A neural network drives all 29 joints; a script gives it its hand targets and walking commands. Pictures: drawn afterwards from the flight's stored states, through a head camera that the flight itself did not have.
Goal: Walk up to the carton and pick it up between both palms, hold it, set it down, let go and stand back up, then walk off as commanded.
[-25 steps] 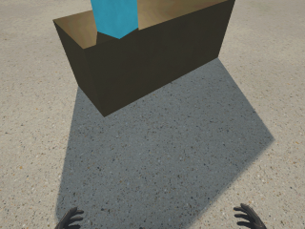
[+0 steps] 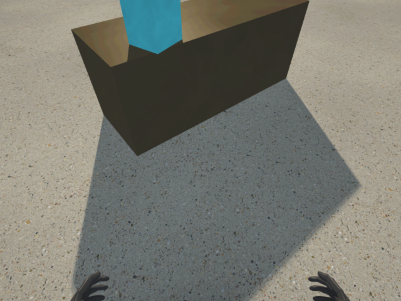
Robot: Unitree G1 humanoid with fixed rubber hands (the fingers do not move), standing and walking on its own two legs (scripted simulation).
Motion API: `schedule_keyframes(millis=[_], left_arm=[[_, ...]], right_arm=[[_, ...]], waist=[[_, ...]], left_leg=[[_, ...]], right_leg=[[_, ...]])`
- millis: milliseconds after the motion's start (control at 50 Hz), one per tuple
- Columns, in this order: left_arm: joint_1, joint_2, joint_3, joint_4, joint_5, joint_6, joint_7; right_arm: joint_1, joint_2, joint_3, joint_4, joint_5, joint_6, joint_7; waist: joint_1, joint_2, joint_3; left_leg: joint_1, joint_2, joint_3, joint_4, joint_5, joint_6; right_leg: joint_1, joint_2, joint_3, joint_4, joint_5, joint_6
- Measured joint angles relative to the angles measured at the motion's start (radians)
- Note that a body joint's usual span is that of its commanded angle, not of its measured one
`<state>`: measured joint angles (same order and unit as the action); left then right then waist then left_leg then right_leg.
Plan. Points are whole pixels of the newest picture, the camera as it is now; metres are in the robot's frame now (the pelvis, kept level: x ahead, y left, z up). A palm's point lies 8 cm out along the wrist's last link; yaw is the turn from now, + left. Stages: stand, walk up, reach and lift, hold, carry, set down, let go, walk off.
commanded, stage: stand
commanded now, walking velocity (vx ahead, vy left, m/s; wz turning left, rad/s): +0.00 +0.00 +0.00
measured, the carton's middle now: (152, 16) +1.39 +0.26 +0.02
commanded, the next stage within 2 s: walk up in 0.74 s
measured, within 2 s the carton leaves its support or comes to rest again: neither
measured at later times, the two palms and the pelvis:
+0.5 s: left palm out of the picture +0.12 +0.26 -0.08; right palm out of the picture +0.12 -0.27 -0.09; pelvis -0.02 +0.00 +0.00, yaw +0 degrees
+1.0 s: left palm out of the picture +0.09 +0.26 -0.08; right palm out of the picture +0.09 -0.28 -0.09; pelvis -0.03 -0.01 +0.00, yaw +2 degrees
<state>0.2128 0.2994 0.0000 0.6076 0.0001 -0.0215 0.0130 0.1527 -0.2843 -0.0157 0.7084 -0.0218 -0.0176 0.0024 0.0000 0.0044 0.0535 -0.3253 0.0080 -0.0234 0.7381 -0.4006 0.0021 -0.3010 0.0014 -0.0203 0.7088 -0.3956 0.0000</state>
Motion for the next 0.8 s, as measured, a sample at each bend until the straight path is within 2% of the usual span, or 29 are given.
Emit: schedule_keyframes(millis=[800], left_arm=[[0.000,0.001,0.000,0.052,0.000,-0.004,-0.006]], right_arm=[[0.002,-0.001,0.000,0.060,0.000,0.000,0.004]], waist=[[0.000,0.000,0.002]], left_leg=[[0.004,0.000,-0.004,-0.014,0.046,-0.007]], right_leg=[[-0.001,0.000,-0.003,0.000,0.037,0.000]])
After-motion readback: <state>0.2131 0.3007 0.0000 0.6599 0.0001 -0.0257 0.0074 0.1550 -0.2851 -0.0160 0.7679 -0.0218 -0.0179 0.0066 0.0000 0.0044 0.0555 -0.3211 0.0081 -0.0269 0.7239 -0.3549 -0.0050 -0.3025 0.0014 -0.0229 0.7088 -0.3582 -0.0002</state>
